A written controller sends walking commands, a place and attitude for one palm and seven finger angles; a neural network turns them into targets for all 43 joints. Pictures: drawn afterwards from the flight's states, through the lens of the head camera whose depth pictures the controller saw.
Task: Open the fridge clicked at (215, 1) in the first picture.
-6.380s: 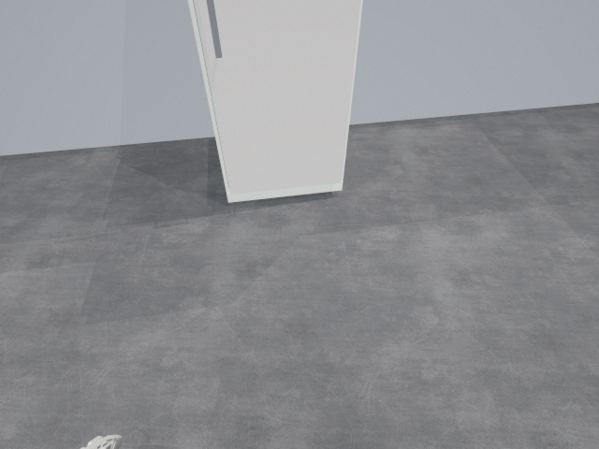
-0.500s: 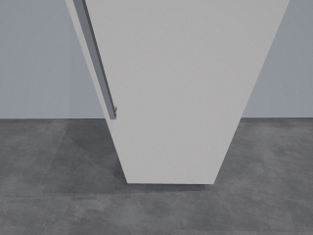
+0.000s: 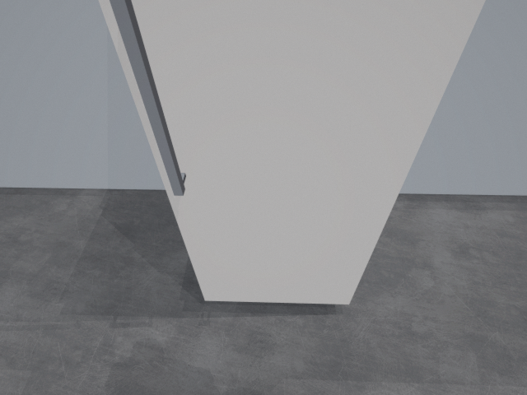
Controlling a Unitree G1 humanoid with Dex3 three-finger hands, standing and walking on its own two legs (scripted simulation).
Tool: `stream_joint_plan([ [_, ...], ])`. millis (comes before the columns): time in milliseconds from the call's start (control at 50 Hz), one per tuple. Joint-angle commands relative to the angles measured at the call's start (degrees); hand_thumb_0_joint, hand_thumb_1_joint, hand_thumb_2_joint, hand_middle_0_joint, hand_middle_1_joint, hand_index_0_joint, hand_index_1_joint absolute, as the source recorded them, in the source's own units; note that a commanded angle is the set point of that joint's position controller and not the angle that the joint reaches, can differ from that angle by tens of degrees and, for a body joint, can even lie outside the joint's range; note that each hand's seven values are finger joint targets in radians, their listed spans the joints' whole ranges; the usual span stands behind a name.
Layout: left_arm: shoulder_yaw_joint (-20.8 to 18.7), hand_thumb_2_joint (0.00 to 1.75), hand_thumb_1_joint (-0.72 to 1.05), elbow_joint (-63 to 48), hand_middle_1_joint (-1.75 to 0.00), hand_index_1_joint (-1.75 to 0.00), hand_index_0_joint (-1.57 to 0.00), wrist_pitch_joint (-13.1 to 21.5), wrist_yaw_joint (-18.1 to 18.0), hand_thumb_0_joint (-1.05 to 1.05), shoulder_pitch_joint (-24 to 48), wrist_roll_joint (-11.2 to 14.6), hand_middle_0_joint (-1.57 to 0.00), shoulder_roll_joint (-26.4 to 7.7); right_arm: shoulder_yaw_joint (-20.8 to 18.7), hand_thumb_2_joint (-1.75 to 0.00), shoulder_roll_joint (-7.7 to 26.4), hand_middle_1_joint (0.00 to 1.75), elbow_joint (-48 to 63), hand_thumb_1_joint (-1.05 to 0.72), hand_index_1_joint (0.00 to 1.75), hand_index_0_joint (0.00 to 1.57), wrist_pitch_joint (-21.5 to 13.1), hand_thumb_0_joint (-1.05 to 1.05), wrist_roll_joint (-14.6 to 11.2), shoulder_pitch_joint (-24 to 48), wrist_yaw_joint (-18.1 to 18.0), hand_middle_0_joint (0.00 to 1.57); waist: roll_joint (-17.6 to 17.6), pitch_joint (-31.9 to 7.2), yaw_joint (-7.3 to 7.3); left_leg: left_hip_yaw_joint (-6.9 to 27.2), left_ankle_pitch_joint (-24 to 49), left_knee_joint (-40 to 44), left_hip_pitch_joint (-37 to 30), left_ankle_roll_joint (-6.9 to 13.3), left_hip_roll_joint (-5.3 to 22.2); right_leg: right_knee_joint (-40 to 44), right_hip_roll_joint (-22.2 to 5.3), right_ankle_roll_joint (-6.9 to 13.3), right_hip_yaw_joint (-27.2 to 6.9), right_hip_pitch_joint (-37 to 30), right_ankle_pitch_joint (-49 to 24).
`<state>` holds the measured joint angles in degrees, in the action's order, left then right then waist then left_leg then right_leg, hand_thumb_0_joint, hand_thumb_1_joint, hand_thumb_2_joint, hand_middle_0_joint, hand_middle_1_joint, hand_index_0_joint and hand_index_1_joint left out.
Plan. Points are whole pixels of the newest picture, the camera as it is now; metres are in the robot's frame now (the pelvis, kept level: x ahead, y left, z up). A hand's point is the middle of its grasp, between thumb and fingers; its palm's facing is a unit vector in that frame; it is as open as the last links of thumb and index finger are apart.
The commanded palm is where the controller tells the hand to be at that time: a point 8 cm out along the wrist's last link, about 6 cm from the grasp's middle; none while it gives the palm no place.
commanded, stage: look again from close up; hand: left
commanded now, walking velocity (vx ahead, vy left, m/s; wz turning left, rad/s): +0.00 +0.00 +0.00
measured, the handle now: (157, 104) +0.52 +0.22 +0.18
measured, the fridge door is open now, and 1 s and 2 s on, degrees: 0 0 0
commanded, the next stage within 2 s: shuffle to correct the standing spot in 0.28 s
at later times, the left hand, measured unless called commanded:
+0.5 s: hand out of the picture +0.01 +0.17 -0.17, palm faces +0.04 -0.98 -0.21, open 7.4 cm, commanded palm none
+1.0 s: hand out of the picture +0.07 +0.21 -0.18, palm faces +0.06 -0.97 -0.21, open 7.3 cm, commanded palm none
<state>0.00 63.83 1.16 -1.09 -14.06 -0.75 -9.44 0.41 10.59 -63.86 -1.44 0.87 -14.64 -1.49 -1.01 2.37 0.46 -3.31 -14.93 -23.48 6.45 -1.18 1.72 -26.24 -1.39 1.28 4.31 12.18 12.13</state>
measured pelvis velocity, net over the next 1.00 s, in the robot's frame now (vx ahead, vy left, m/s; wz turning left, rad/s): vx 0.06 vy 0.03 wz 0.01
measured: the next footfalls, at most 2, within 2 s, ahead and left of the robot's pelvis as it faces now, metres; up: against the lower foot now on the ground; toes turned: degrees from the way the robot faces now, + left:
none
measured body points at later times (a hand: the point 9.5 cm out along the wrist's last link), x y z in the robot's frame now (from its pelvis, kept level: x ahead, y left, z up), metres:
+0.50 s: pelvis +0.00 -0.01 +0.00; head +0.01 -0.01 +0.45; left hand +0.01 +0.22 -0.15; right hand -0.01 -0.23 -0.17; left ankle -0.02 +0.13 -0.74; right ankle +0.02 -0.10 -0.74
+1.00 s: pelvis +0.06 +0.03 -0.01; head +0.08 +0.03 +0.44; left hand +0.07 +0.26 -0.16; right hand +0.02 -0.16 -0.17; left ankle -0.02 +0.13 -0.74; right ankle +0.05 -0.08 -0.74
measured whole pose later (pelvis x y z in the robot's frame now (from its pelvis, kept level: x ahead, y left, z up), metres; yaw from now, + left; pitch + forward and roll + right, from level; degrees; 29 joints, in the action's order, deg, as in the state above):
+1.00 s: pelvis +0.06 +0.03 -0.01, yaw +0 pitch -1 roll +0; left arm -1.8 62.5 0.9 -2.5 -14.9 -0.5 -8.3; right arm 0.1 4.6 -64.9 -1.5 0.3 -20.1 -3.0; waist -0.1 3.4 0.0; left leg -4.6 -21.5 -26.7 4.4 1.3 -0.8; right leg -32.5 -2.5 0.6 5.4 13.8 17.8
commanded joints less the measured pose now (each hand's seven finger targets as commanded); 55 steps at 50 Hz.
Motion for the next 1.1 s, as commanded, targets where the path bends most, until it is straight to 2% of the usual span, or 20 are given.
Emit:
stream_joint_plan([
  [0, -1.35, 0.9, 0.9, -2.56, -0.3, -0.3, -0.2, 0.94, -0.67, 0.0, -2.17, -0.03, -0.2, -8.05, -0.92, -0.9, 5.16, 0.3, 1.27, -0.9, 0.3, 0.2, -0.53, 0.0, 0.0, -3.46, -0.17, 0.2, 2.16, 0.78, -0.43, 3.71, 5.4, 4.61, 4.45, 1.89, 4.31, 5.67, -5.65, 1.36, -7.31, -2.3, -5.92],
  [360, -1.63, 0.9, 0.9, -3.01, -0.3, -0.3, -0.2, 0.74, -0.63, 0.0, -2.37, 0.1, -0.2, -7.9, -0.82, -0.9, 4.7, 0.3, 0.63, -0.9, 0.3, 0.2, -0.43, 0.0, 0.12, -4.95, -0.14, 0.2, 1.8, 1.31, -0.22, 3.69, 3.71, 4.86, 5.66, 1.77, 4.12, 6.88, -5.49, 1.57, -7.72, -1.86, -0.75],
  [400, -1.46, 0.9, 0.9, -2.74, -0.3, -0.3, -0.2, 0.52, -0.72, 0.0, -3.78, -0.11, -0.2, -6.27, -0.42, -0.9, 2.69, 0.3, 0.16, -0.9, 0.3, 0.2, -0.13, 0.0, 0.25, -6.4, -0.08, 0.2, 1.93, 1.2, -0.03, 2.85, 0.37, 4.04, 6.15, 1.67, 3.57, 6.82, -5.63, 1.81, -7.98, -2.39, 3.34],
  [480, -2.65, 0.9, 0.9, -3.19, -0.3, -0.3, -0.2, -0.14, -0.53, 0.0, -6.13, -0.41, -0.2, -7.9, -0.64, -0.9, 2.04, 0.3, 0.97, -0.9, 0.3, 0.2, 0.87, 0.0, 0.66, -7.89, 0.44, 0.2, 6.38, 4.71, 0.73, 0.01, -8.47, -2.35, 11.45, 1.66, 0.45, 11.38, -8.95, 4.32, -13.93, 0.51, 21.52],
  [540, -3.81, 0.9, 0.9, -4.01, -0.3, -0.3, -0.2, -0.15, -0.7, 0.0, -7.86, -0.61, -0.2, -8.79, -0.91, -0.9, 1.19, 0.3, 1.69, -0.9, 0.3, 0.2, 0.83, 0.0, 0.65, -8.7, 0.61, 0.2, 9.68, 5.06, 0.86, -0.93, -8.07, -9.23, 12.85, 1.84, 0.26, 15.33, -13.56, 7.16, -18.89, 1.95, 25.51],
  [580, -4.16, 0.9, 0.9, -4.66, -0.3, -0.3, -0.2, -0.07, -0.68, 0.0, -6.74, -0.66, -0.2, -8.27, -0.88, -0.9, 0.47, 0.3, 1.48, -0.9, 0.3, 0.2, 0.44, 0.0, 0.62, -10.49, 0.7, 0.2, 7.64, 5.09, -0.21, -0.52, -6.38, -6.39, 9.26, 2.12, 0.69, 13.28, -13.13, 7.26, -16.33, 5.34, 23.09],
  [620, -4.09, 0.9, 0.9, -5.43, -0.3, -0.3, -0.2, -0.22, -0.48, 0.0, -5.4, -0.64, -0.2, -6.86, -0.79, -0.9, 0.34, 0.3, 0.64, -0.9, 0.3, 0.2, 0.01, 0.0, 0.61, -13.32, 0.68, 0.2, 2.58, 5.76, -0.95, 0.3, -5.72, -0.59, 6.22, 2.45, 0.78, 6.74, -9.06, 5.64, -10.62, 7.36, 19.34],
  [640, -3.95, 0.9, 0.9, -5.69, -0.3, -0.3, -0.2, -0.35, -0.31, 0.0, -5.04, -0.68, -0.2, -5.69, -1.04, -0.9, 0.98, 0.3, 0.45, -0.9, 0.3, 0.2, -0.19, 0.0, 0.68, -14.38, 0.57, 0.2, -1.67, 6.31, -1.19, 2.8, -4.88, 1.81, 5.52, 3.25, 2.37, 2.08, -5.96, 4.33, -7.25, 8.42, 17.83],
  [680, -3.09, 0.9, 0.9, -7.13, -0.3, -0.3, -0.2, -0.34, 0.1, 0.0, -2.97, -0.96, -0.2, -2.16, -1.65, -0.9, 4.38, 0.3, 0.46, -0.9, 0.3, 0.2, -0.61, 0.0, 0.59, -16.89, -0.1, 0.2, -13.16, 6.59, -2.14, 13.84, -2.05, 9.4, 3.66, 8.31, 10.97, -12.68, 0.19, 1.47, 2.59, 12.7, 13.72],
  [700, -2.71, 0.9, 0.9, -7.76, -0.3, -0.3, -0.2, 0.04, 0.17, 0.0, -1.43, -1.19, -0.2, -1.59, -1.49, -0.9, 3.8, 0.3, 0.51, -0.9, 0.3, 0.2, -0.69, 0.0, 0.56, -16.84, -0.5, 0.2, -12.83, 7.74, -2.01, 15.71, 7.38, 8.76, 0.84, 10.91, 12.54, -16.12, 0.35, 1.46, 2.44, 16.53, 15.72],
  [740, -2.44, 0.9, 0.9, -7.22, -0.3, -0.3, -0.2, 0.58, 0.28, 0.0, -1.64, -0.67, -0.2, -0.26, -1.13, -0.9, 3.24, 0.3, 0.99, -0.9, 0.3, 0.2, -1.01, 0.0, 0.77, -16.18, -0.82, 0.2, -7.61, 6.08, -1.38, 13.7, 24.75, 4.6, -1.0, 12.4, 12.8, -15.86, -0.75, 1.65, 1.43, 15.08, 17.49],
  [780, -2.39, 0.9, 0.9, -5.21, -0.3, -0.3, -0.2, 0.75, 0.19, 0.0, -5.81, -0.28, -0.2, 0.79, -0.98, -0.9, 3.28, 0.3, 1.64, -0.9, 0.3, 0.2, -1.27, 0.0, 0.41, -13.22, -1.35, 0.2, -3.94, 2.36, 0.98, 8.38, 33.96, -0.18, 0.56, 9.47, 9.82, -4.79, -1.2, 1.08, 1.22, 4.51, 6.72],
  [800, -2.61, 0.9, 0.9, -4.0, -0.3, -0.3, -0.2, 0.97, -0.04, 0.0, -8.57, -0.22, -0.2, -0.23, -0.89, -0.9, 2.05, 0.3, 1.67, -0.9, 0.3, 0.2, -1.52, 0.0, -0.05, -12.26, -1.57, 0.2, -0.97, 0.53, 1.98, 5.59, 36.34, -3.77, 3.23, 6.98, 7.37, -1.5, -2.41, 1.48, -1.27, -2.9, -5.86],
  [820, -2.76, 0.9, 0.9, -2.58, -0.3, -0.3, -0.2, 1.32, -0.55, 0.0, -11.81, 0.0, -0.2, -2.52, -0.77, -0.9, 1.34, 0.3, 2.14, -0.9, 0.3, 0.2, -1.82, 0.0, -0.53, -12.0, -1.69, 0.2, 2.19, -1.97, 2.58, 3.23, 29.33, -6.21, 8.36, 4.36, 4.58, -2.26, -6.87, 2.8, -6.78, -10.58, -22.85],
  [840, -2.58, 0.9, 0.9, -1.84, -0.3, -0.3, -0.2, 1.38, -0.82, 0.0, -12.29, 0.24, -0.2, -4.4, -0.91, -0.9, 0.65, 0.3, 2.15, -0.9, 0.3, 0.2, -1.83, 0.0, -0.72, -11.9, -1.67, 0.2, 2.2, -2.3, 1.6, 2.35, 18.66, -4.99, 10.09, 2.54, 2.8, -3.18, -11.31, 4.81, -8.95, -12.1, -34.18],
  [860, -2.55, 0.9, 0.9, -1.54, -0.3, -0.3, -0.2, 1.26, -1.0, 0.0, -10.77, 0.52, -0.2, -4.73, -1.07, -0.9, 0.02, 0.3, 1.58, -0.9, 0.3, 0.2, -1.16, 0.0, -0.76, -11.58, -1.66, 0.2, 6.4, -1.14, 0.8, 2.35, 13.59, -3.66, 9.0, 1.57, 2.22, -3.43, -11.57, 5.48, -8.34, -10.37, -38.24],
  [900, -2.12, 0.9, 0.9, -2.0, -0.3, -0.3, -0.2, 0.69, -1.51, 0.0, -7.16, 0.46, -0.2, -3.58, -1.31, -0.9, -0.64, 0.3, 0.26, -0.9, 0.3, 0.2, -0.47, 0.0, -0.63, -12.39, -1.79, 0.2, 7.46, 0.98, -0.36, 3.44, 20.7, 0.39, 6.04, 1.52, 3.73, -5.32, -8.96, 3.53, -4.86, -7.38, -38.53],
  [960, -2.17, 0.9, 0.9, -3.55, -0.3, -0.3, -0.2, -0.17, -1.88, 0.0, -4.58, 0.4, -0.2, -3.11, -1.57, -0.9, 0.18, 0.3, -0.47, -0.9, 0.3, 0.2, -0.59, 0.0, -0.59, -11.55, -2.09, 0.2, -0.33, -0.29, -0.2, 3.9, 38.12, 0.9, 0.52, 2.57, 5.93, -5.83, -6.11, 0.97, -3.58, -3.84, -26.52],
  [1000, -2.35, 0.9, 0.9, -4.01, -0.3, -0.3, -0.2, -0.5, -2.05, 0.0, -4.58, 0.27, -0.2, -3.21, -1.94, -0.9, 0.62, 0.3, -0.02, -0.9, 0.3, 0.2, -0.59, 0.0, -0.55, -10.78, -2.3, 0.2, -2.3, -2.22, -0.06, 3.8, 47.47, -0.75, -2.95, 3.18, 6.63, -5.89, -5.02, 0.41, -3.02, -2.71, -23.11],
  [1080, -2.74, 0.9, 0.9, -4.96, -0.3, -0.3, -0.2, -1.23, -1.93, 0.0, -3.56, -0.05, -0.2, -3.03, -2.52, -0.9, 1.6, 0.3, 1.02, -0.9, 0.3, 0.2, -0.02, 0.0, -0.3, -8.37, -2.3, 0.2, -0.42, -2.58, -0.1, 4.28, 43.36, -1.13, -3.4, 4.19, 7.64, -5.36, -4.41, 0.04, -2.7, -0.94, -16.73],
])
